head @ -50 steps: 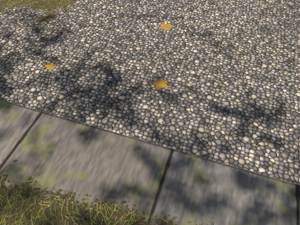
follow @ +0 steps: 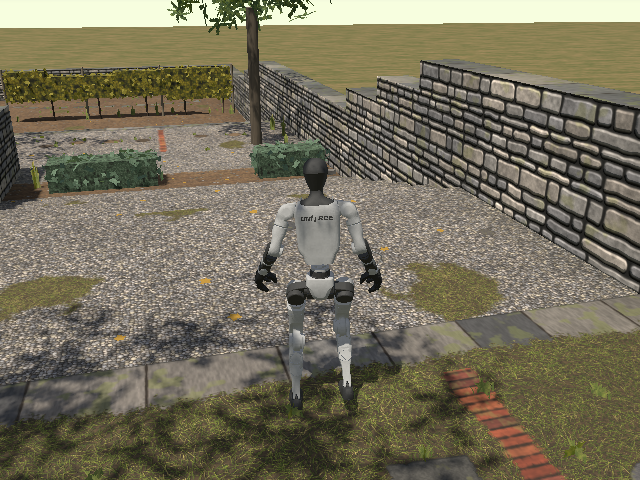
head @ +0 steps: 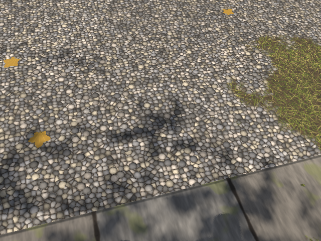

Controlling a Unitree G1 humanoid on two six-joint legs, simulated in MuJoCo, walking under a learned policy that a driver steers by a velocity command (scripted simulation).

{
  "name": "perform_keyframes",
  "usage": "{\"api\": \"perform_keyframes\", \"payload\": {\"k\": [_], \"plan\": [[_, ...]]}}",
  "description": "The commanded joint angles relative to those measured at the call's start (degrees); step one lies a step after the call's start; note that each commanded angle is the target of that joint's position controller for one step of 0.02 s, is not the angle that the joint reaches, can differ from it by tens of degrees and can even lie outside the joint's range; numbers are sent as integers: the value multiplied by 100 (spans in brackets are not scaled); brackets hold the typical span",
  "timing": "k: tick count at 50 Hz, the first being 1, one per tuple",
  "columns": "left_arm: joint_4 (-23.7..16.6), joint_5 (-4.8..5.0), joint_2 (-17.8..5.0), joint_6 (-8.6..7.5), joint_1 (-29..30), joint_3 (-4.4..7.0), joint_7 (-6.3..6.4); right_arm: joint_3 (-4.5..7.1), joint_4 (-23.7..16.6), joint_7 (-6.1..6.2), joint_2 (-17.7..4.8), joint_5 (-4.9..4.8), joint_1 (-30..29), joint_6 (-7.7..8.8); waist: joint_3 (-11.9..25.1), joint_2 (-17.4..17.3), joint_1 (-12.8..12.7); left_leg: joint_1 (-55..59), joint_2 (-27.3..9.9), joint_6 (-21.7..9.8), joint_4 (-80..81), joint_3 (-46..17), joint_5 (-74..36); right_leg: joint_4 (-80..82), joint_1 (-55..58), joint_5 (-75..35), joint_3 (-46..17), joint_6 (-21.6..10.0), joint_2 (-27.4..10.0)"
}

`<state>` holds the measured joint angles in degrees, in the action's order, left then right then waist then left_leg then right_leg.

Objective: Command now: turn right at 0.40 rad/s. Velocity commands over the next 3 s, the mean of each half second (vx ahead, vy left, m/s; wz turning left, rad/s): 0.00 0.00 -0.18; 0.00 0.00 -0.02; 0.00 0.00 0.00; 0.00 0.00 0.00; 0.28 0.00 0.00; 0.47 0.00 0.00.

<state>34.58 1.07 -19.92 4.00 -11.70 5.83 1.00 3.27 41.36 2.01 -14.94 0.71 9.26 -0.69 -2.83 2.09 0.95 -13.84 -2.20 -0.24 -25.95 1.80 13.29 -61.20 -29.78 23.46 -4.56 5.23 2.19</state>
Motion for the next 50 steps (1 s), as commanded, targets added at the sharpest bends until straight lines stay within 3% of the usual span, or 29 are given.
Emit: {"api": "perform_keyframes", "payload": {"k": [1,5,7,8,9,10,11,12,14,16,18,21,22,23,24,25,26,27,29,38,50], "plan": [[-631,-49,-62,-126,473,-84,-37,288,-305,-7,-1133,-33,-33,-2,672,-1276,179,1037,-1266,-1248,552,-891,-2466,971,1,217,281,23,-169],[-496,-34,-159,-123,261,-68,-72,295,-205,-100,-1233,-179,-47,-4,700,-1372,103,834,-1335,-1214,350,-891,-2489,2538,990,-224,573,-193,-101],[-308,-63,-139,-137,-70,-64,-84,212,-86,-110,-1058,-273,15,19,669,-1168,-118,430,-1142,-854,41,-716,-2126,4177,1995,-1526,637,-499,-23],[-340,-87,-335,-136,-124,-42,-49,127,6,-142,-832,-167,286,82,906,-698,-55,-91,-918,-401,-276,-500,-1352,4239,2882,-2439,21,-663,-483],[-443,-158,-850,-106,-151,33,36,-29,-120,-224,-436,166,425,172,1210,942,175,-1035,-339,164,-1325,64,883,3837,3635,-4593,-1357,-1168,-1787],[-400,-307,-472,-191,16,-86,-21,9,-233,-160,-583,64,-78,166,1109,1201,-137,-1173,-182,371,-1674,-177,2075,4016,2724,-4057,-1653,-2004,-2187],[-398,-342,-281,-296,162,-145,-72,94,-212,-118,-888,-38,-234,124,831,844,-194,-1151,-242,454,-2151,-305,2103,4177,2475,-3552,-1513,-2081,-1958],[-293,-325,-186,-374,298,-179,-74,123,-146,-101,-878,-72,-210,81,735,812,-132,-1224,-243,486,-2350,-369,1953,4193,2401,-3306,-1283,-1919,-1738],[-217,-214,-297,-454,541,-162,-68,170,28,-49,-888,-28,40,-24,563,711,-40,-1135,-253,586,-2508,-445,1558,4158,2180,-3453,-1004,-1753,-1545],[-125,-210,-180,-449,650,-202,-51,119,123,-63,-696,-55,220,-29,605,600,51,-747,-192,620,-2292,-363,1287,4081,1972,-3657,-696,-1700,-1339],[-36,-205,-94,-418,653,-224,-50,57,130,-77,-557,-78,137,-13,624,613,-40,-534,-154,601,-1725,-281,1125,3999,2022,-3516,-652,-1708,-1266],[117,-151,-5,-377,716,-268,-56,17,207,-100,-505,-73,251,13,646,510,50,95,-66,487,-327,-173,184,3884,1942,-2831,-735,-1619,-1190],[222,-125,51,-389,592,-290,-68,-1,231,-111,-540,-4,306,30,613,354,97,502,-94,393,281,-245,-700,3899,1768,-2321,-706,-1402,-1073],[317,-183,110,-428,391,-308,-79,27,207,-98,-781,63,320,43,614,58,-14,827,-368,269,326,-580,-1518,3817,1577,-1676,-617,-1123,-858],[351,-238,30,-453,164,-269,-107,120,242,-84,-1186,6,250,38,471,-512,-311,644,-458,69,39,-545,-1374,3874,1488,-1130,-336,-921,-529],[379,-258,15,-439,365,-279,-90,108,288,-112,-999,-42,180,53,368,-679,-171,143,-366,-84,124,-541,-473,3793,1754,-899,-91,-742,-335],[395,-233,-40,-419,553,-260,-67,46,284,-128,-785,-15,121,84,237,-605,-91,-52,-314,-78,252,-546,-110,3666,1828,-897,-54,-690,-312],[421,-206,14,-395,597,-257,-32,21,322,-119,-717,27,80,116,242,-619,-100,-111,-290,-19,309,-540,-65,3612,1875,-1018,-42,-704,-332],[508,-194,38,-337,522,-249,8,-17,382,-105,-629,23,122,193,233,-603,-86,-40,-236,61,283,-483,-206,3600,1848,-1300,-63,-729,-343],[1100,-156,75,-369,283,-212,48,-71,660,-20,-589,-12,288,197,209,-208,-32,104,-125,42,208,-393,-216,3632,1826,-1566,-28,-634,-342],[1896,-122,51,-369,100,-222,126,-112,1104,-11,-481,-29,380,175,151,-205,-63,161,-11,22,267,-296,-411,3673,1947,-1801,35,-597,-338]]}}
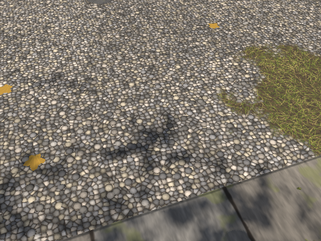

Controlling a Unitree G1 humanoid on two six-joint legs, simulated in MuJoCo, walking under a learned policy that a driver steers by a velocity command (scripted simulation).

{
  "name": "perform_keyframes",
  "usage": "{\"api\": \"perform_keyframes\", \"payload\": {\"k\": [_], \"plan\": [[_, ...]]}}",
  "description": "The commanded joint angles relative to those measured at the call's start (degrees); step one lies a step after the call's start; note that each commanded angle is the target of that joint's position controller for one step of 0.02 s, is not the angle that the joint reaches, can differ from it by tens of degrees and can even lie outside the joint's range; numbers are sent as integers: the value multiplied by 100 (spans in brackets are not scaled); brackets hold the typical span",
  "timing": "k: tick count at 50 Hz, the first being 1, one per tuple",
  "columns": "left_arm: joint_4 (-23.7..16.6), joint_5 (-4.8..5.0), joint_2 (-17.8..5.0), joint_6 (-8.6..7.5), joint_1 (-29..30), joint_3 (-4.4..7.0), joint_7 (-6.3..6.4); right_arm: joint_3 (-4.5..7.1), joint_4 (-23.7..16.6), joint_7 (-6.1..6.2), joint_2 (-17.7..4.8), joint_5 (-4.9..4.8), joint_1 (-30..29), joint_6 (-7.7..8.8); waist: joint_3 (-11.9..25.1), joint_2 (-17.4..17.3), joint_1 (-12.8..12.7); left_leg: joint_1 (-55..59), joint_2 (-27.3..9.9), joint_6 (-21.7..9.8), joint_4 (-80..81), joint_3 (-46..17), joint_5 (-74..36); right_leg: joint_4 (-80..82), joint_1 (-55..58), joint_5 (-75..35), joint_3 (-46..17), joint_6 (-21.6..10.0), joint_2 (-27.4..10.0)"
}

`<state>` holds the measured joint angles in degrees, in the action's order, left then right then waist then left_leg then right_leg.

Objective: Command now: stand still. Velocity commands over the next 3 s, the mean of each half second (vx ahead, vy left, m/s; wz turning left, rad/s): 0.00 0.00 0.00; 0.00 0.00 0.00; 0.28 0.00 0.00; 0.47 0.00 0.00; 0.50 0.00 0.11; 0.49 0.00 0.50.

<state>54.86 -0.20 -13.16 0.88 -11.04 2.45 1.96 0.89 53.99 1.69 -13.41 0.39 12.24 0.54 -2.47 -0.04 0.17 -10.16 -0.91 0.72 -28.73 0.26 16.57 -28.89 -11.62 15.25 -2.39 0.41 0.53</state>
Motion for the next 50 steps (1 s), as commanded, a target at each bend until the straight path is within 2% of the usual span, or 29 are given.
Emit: {"api": "perform_keyframes", "payload": {"k": [1,11,22,50], "plan": [[-74,7,-618,-56,27,112,34,124,-123,23,-628,1,93,51,110,0,12,-207,-132,-74,552,-136,-744,446,137,-983,-175,-113,-170],[390,20,-564,-44,-11,69,53,87,179,49,-580,-10,250,43,57,-11,-5,-204,-86,-86,602,-102,-775,497,144,-986,-110,-98,-148],[700,26,-495,-36,-90,13,60,42,412,60,-492,-17,458,40,3,-1,-16,-231,-57,-110,636,-91,-739,533,99,-919,-54,-76,-128],[945,35,-305,-58,-512,-101,88,3,679,65,-265,-37,870,29,-98,-13,-16,-298,-19,-166,661,-105,-698,543,-47,-790,27,-38,-112]]}}
Over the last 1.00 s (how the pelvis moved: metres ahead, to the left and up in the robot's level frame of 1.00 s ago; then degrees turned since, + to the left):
0.00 -0.02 -0.01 -4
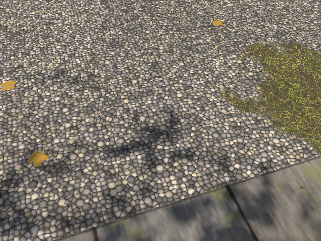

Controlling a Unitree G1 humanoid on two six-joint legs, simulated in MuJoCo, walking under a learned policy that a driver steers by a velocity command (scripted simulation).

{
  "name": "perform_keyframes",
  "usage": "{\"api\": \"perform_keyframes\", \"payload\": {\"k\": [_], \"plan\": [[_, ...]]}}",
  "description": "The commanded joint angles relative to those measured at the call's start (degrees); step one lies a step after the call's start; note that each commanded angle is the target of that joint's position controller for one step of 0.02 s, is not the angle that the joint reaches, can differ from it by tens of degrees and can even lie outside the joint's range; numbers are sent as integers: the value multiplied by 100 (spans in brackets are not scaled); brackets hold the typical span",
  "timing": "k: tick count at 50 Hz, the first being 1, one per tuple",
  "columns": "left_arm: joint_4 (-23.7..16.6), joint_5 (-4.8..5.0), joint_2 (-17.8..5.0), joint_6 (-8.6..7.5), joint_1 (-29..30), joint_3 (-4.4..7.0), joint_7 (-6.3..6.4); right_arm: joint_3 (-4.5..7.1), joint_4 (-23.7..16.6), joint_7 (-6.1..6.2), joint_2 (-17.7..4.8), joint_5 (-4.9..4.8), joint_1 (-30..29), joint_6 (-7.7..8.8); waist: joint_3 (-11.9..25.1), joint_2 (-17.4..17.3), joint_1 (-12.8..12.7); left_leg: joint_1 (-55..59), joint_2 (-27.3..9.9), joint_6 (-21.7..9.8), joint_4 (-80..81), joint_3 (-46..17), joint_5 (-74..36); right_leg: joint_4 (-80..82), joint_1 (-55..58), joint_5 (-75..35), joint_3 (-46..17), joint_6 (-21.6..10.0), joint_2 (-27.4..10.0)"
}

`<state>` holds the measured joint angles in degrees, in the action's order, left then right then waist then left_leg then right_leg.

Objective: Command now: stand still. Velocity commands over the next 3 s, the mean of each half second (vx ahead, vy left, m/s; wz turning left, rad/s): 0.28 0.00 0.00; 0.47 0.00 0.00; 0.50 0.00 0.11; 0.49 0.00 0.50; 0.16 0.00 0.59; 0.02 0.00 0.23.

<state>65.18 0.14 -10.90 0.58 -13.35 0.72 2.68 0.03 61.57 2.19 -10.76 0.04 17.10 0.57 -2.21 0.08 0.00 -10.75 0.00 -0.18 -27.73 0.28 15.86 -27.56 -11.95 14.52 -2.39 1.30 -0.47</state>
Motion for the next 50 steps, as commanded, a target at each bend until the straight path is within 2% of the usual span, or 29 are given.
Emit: {"api": "perform_keyframes", "payload": {"k": [1,3,5,8,9,11,13,14,15,16,17,18,20,21,23,26,31,33,34,35,36,37,38,39,40,41,43,45,50], "plan": [[-86,1,-526,-29,-296,69,19,89,-76,16,-524,-2,394,26,-127,-26,1,-240,-110,-77,560,-109,-628,410,-18,-716,29,-127,-11],[-17,33,-461,-20,-449,63,31,112,-2,42,-546,-36,527,-1,-57,-117,8,-262,-14,-176,621,-84,939,231,-89,645,264,-180,209],[-123,56,-525,-70,-366,94,37,195,-82,72,-780,-99,529,1,-485,-328,58,-625,-294,-483,861,-553,2722,-153,-731,2021,363,-323,308],[-351,72,-233,-348,-130,36,-86,365,-72,32,-1177,-168,899,151,-681,-1104,202,-444,-1583,-1207,1728,-2352,3448,-1521,-1401,1119,525,-381,168],[-398,100,-268,-424,-90,50,-137,381,-128,20,-1170,-155,810,187,-765,-1046,151,-639,-1826,-1353,1884,-2669,3318,-1817,-1401,1077,398,-467,-3],[-388,167,-210,-525,-349,53,-201,373,-339,-27,-1115,-186,302,226,-839,-958,-170,-989,-1672,-1164,1745,-2238,2823,-1078,-869,1302,402,-666,-108],[-3,119,-320,-558,-1213,150,-204,358,-544,-62,-1020,-256,-162,213,-697,-516,-537,-1724,-849,-723,852,-1102,1841,199,810,390,549,-619,184],[162,84,-627,-559,-1913,259,-189,285,-634,-93,-758,-205,-295,262,-361,346,-740,-2234,-360,-449,-664,-403,1061,704,1597,692,-581,-743,-526],[190,132,-1409,-596,-2645,441,-233,206,-855,-89,-431,-169,-332,377,-61,1800,-893,-3234,245,-185,-2487,307,1113,1673,2238,1500,-2916,-1445,-1802],[141,2,-1204,-694,-2474,346,-271,229,-910,-96,-514,-254,-417,472,-215,1381,-719,-3720,91,-286,-3762,-322,1512,1971,1909,1978,-4007,-1851,-2297],[-54,14,-855,-771,-1937,247,-268,238,-926,-151,-584,-328,-408,540,-596,761,-445,-4141,-223,-418,-4314,-554,1029,1919,1781,1863,-3499,-1742,-2178],[-187,36,-700,-801,-1591,193,-297,247,-869,-199,-611,-294,-350,595,-591,524,-309,-4201,-413,-502,-4350,-514,462,1913,1734,1426,-2771,-1524,-1877],[-290,36,-507,-746,-1401,104,-334,361,-890,-248,-831,-163,-542,658,-538,368,-209,-4009,-658,-487,-3791,-357,-272,1961,1689,-92,-1648,-1154,-1453],[-271,12,-380,-691,-1547,62,-318,373,-892,-293,-783,-151,-587,643,-433,448,-224,-3815,-677,-426,-3584,-222,-440,1957,1673,-707,-1227,-1062,-1264],[-270,-21,-480,-616,-1765,58,-244,318,-978,-357,-537,-144,-831,575,-386,468,-261,-3687,-641,-260,-3129,7,-705,1977,1566,-1494,-766,-1089,-1129],[-414,-45,-753,-565,-1697,84,-138,184,-1390,-378,-314,-137,-1816,547,-611,391,-398,-3171,-456,-94,-1669,237,-1297,2195,922,-1625,-370,-1116,-989],[-377,92,-957,-579,-1913,190,-105,174,-1724,-472,-566,-202,-2455,548,-765,556,-354,-2564,-270,-286,-527,249,-1631,2240,1210,-1892,-187,-1089,-1291],[-416,74,-1044,-540,-1770,244,-107,260,-1736,-505,-772,-186,-2226,582,-474,617,-77,-2085,-122,-482,-347,275,-1439,1716,1641,-3244,-57,-953,-1398],[-447,40,-1118,-500,-1686,279,-110,343,-1649,-496,-929,-184,-1821,586,-104,746,171,-1488,58,-588,-418,386,-1301,1171,1769,-4388,27,-883,-1399],[-489,-7,-1105,-441,-1576,282,-116,478,-1386,-465,-1141,-203,-931,572,449,783,624,-406,258,-735,-448,496,-1224,145,1634,-5208,200,-765,-1229],[-593,-49,-1056,-424,-1461,247,-135,604,-1102,-408,-1389,-216,79,533,1041,707,1077,1158,-50,-940,-517,137,-1199,-1195,731,-4715,295,-584,-1004],[-726,-101,-359,-501,-2049,64,-216,740,-933,-357,-1980,-38,937,493,2099,-665,882,3429,-1656,-1748,-284,-2345,-220,-3579,-1373,-1961,419,-271,-149],[-621,44,-103,-684,-2170,-18,-272,637,-867,-389,-1715,-24,947,473,2748,-1439,758,3759,-2381,-2186,1087,-4661,623,-4986,-2289,1588,-349,-219,463],[-826,218,-652,-823,-1552,137,-294,519,-920,-408,-1329,-76,334,512,1666,-1095,661,2877,-2109,-1814,1308,-4077,823,-5453,-2877,1404,-576,-378,66],[-1006,297,-855,-878,-991,183,-271,440,-1048,-412,-1054,-83,-241,543,943,-644,492,1848,-1921,-1585,1382,-3074,348,-5342,-2906,898,-370,-480,-252],[-1047,251,-849,-863,-757,218,-212,381,-1096,-454,-884,-39,-661,590,525,-148,255,871,-1693,-1445,1549,-2312,-398,-4961,-2602,432,-254,-488,-525],[-1005,135,-654,-690,-968,277,-147,317,-1032,-501,-656,41,-876,641,340,-339,-120,-71,-1283,-1286,1844,-1450,-845,-4390,-1894,59,-272,-501,-807],[-1034,118,-508,-567,-988,286,-128,317,-880,-476,-700,14,-657,660,153,-383,-216,-420,-1175,-1374,2080,-1092,-1083,-4047,-1862,-3,-165,-453,-863],[-1529,10,-640,-575,292,339,-155,371,-702,-259,-1037,10,-75,611,-165,-220,7,-60,-1117,-1349,2280,-719,-1474,-2320,-2826,-1440,-53,-203,-915]]}}
Over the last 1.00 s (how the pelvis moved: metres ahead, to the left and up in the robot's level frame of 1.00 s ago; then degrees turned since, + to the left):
0.00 0.01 0.00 0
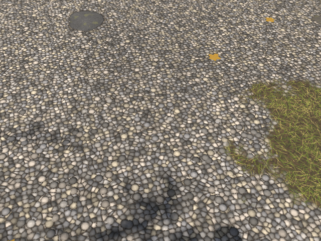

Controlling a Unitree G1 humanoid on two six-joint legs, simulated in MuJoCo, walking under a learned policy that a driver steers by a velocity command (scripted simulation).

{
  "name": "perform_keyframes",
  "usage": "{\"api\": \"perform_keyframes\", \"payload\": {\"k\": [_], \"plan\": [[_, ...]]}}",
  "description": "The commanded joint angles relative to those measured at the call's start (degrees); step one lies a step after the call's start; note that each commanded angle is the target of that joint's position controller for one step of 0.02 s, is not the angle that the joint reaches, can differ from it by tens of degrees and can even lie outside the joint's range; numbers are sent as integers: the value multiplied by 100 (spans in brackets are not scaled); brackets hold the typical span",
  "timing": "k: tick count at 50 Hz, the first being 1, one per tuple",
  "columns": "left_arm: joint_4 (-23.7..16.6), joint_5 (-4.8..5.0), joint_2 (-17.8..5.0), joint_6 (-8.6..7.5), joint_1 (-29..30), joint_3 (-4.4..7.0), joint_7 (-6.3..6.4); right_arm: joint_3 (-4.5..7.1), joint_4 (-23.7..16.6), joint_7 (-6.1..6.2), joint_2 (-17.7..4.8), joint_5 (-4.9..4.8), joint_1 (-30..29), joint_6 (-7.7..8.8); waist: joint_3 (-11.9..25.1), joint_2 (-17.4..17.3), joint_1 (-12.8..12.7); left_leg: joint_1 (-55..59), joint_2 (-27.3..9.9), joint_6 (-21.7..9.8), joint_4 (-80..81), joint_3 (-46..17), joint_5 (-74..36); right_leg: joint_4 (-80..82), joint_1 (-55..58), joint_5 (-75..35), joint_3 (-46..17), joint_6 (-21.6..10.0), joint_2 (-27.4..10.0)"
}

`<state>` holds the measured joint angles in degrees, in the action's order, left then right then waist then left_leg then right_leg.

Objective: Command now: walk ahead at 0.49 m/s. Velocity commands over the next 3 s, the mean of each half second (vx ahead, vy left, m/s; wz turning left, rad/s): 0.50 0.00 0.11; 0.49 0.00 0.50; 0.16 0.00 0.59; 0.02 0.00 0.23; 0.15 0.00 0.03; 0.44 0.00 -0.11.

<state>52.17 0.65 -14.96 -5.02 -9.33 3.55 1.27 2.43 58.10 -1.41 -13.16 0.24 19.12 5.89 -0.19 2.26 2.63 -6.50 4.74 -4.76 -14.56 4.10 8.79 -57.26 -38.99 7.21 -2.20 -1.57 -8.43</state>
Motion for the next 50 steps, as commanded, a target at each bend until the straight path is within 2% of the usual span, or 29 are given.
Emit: {"api": "perform_keyframes", "payload": {"k": [1,6,9,11,12,13,14,15,16,17,18,19,21,23,25,30,35,37,38,40,41,42,43,44,45,46,47,48,50], "plan": [[-294,-35,-194,-39,116,40,-42,131,-347,127,-823,-24,-191,61,-380,-451,-188,-440,-1522,-819,961,-975,-841,1100,-50,-1015,-5,90,-47],[-592,41,-124,-91,1135,-50,-191,157,-143,176,-936,-120,453,-16,-514,-444,170,245,-1605,-702,815,-777,-809,2384,116,-1417,229,88,268],[-793,62,-214,-141,1442,-53,-308,198,-36,201,-974,-130,649,-122,-552,-475,164,982,-1913,-638,436,-862,-1163,2727,-48,-886,188,-77,342],[-786,73,-393,-172,1171,8,-350,239,-59,215,-1061,-127,535,-183,-337,-618,-72,1227,-1992,-523,1,-849,-2114,2873,485,-429,299,-239,510],[-675,68,-556,-183,703,93,-345,249,-99,214,-1099,-118,401,-214,-21,-714,-362,1205,-1890,-435,-564,-729,-3143,2936,1224,-318,472,-356,712],[-372,63,-828,-181,-275,244,-312,200,-151,209,-980,-89,315,-243,567,-664,-819,864,-1577,-278,-1681,-496,-3661,2971,2553,-417,552,-543,837],[-162,-30,-1289,-174,-1390,373,-249,85,-305,196,-746,2,386,-230,1471,-107,-1152,-472,-1210,-78,-3525,-300,-2176,2795,4504,-459,-679,-954,-255],[-15,-57,-1584,-143,-1750,432,-283,-142,-289,131,84,-51,1132,-107,2252,1427,-760,-2752,-107,265,-5466,-414,1916,3486,6367,716,-3453,-1797,-1558],[-78,-46,-970,-158,-1657,263,-277,7,-225,126,-571,-222,764,18,2074,830,-980,-3326,-314,144,-6161,-1306,2376,3876,6175,1124,-3742,-1557,-1461],[-167,-42,-743,-178,-1136,184,-247,113,-419,130,-906,-361,224,86,1217,615,-885,-3641,-586,55,-6231,-1252,1888,3971,5392,709,-2755,-1259,-1324],[-260,-59,-608,-196,-634,128,-244,126,-472,178,-894,-343,-53,89,786,153,-679,-3401,-899,73,-5984,-1099,1344,4149,4524,75,-2004,-1113,-1128],[-264,-82,-443,-217,-347,92,-261,171,-480,219,-815,-261,-183,39,430,5,-519,-3185,-1074,98,-5647,-1064,1000,4402,3860,-154,-1473,-1004,-919],[-179,-151,-252,-256,-219,54,-276,192,-399,206,-535,-247,105,-136,239,236,-249,-2629,-1260,115,-5329,-1106,672,4720,3222,-469,-759,-896,-652],[-70,-150,-364,-282,-292,91,-238,202,-434,206,-382,-257,89,-263,29,187,-150,-2769,-1286,159,-5161,-1077,457,4919,2997,-770,-272,-928,-601],[-11,-171,-489,-282,-386,135,-168,231,-591,208,-406,-217,-239,-322,-144,86,-180,-3182,-1294,225,-4814,-1157,-4,5031,3035,-1014,58,-939,-616],[29,-151,-632,-213,-530,165,-25,210,-930,75,-330,-145,-1068,-269,-356,30,-364,-3336,-1180,281,-3239,-811,-1263,5151,3274,-1158,868,-750,-474],[193,-53,-762,-46,-1084,222,34,128,-1418,-109,-220,-141,-1976,-264,-619,-82,-674,-3710,-1081,128,-2411,-337,-1046,4827,4279,-1629,1235,-700,-774],[178,-12,-850,42,-1056,256,42,147,-1590,-190,-271,-163,-2069,-271,-585,7,-587,-3567,-943,-7,-2258,-115,-568,4465,4575,-2451,1379,-624,-877],[130,1,-938,77,-955,280,57,186,-1643,-219,-356,-171,-1988,-280,-452,116,-466,-3234,-776,-106,-2231,64,-302,4159,4629,-3371,1474,-561,-882],[35,23,-1118,159,-777,326,96,348,-1596,-235,-664,-197,-1305,-307,72,355,3,-2119,-325,-354,-2286,379,235,2964,4593,-5116,1598,-432,-836],[-21,52,-1154,189,-626,320,102,513,-1411,-197,-956,-210,-463,-309,521,291,485,-892,-93,-557,-1892,382,-55,1828,4187,-5054,1691,-272,-655],[-136,-7,-1076,150,-633,278,105,728,-1200,-67,-1457,-192,439,-356,1027,-232,853,828,-559,-864,-1596,-637,-46,104,2858,-3392,1698,6,-384],[-411,-196,-71,-25,-1216,-9,-21,790,-1213,-19,-2011,-203,345,-323,1462,-1685,72,2714,-2034,-1919,-1207,-3824,440,-1929,248,2351,1111,338,833],[-583,73,-462,-315,-661,23,-118,661,-1340,-30,-1650,-106,624,-262,2152,-1167,415,3136,-2426,-2169,-272,-5279,1004,-2594,-506,2735,-227,227,1051],[-749,268,-700,-448,-73,88,-160,569,-1312,-27,-1289,-64,412,-196,1348,-881,484,2684,-2254,-1804,-175,-4407,578,-2450,-1017,2180,-330,54,726],[-743,199,-687,-494,-5,77,-132,502,-1400,-27,-1051,-115,-28,-149,868,-392,211,1799,-1996,-1559,-208,-3611,32,-1911,-802,1633,-317,-24,445],[-664,35,-727,-466,-21,129,-82,440,-1518,-30,-853,-125,-485,-139,545,-153,-51,899,-1758,-1392,-154,-3020,-574,-1410,-342,1373,-278,21,265],[-657,-32,-813,-378,-139,189,-61,390,-1646,-8,-758,-71,-765,-131,393,-198,-262,282,-1622,-1334,-72,-2660,-1425,-1159,113,1244,-288,101,165],[-732,-109,-717,-210,-241,212,-29,408,-1695,52,-901,-64,-824,-135,273,-176,-454,-370,-1489,-1302,-83,-2202,-2858,-692,516,1237,-167,317,182]]}}
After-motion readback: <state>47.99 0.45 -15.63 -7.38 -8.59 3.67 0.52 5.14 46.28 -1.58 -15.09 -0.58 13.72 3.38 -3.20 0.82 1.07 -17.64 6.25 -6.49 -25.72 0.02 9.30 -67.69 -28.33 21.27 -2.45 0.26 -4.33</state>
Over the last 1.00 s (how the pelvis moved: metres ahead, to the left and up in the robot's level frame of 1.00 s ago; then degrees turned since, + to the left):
0.40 0.03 0.01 0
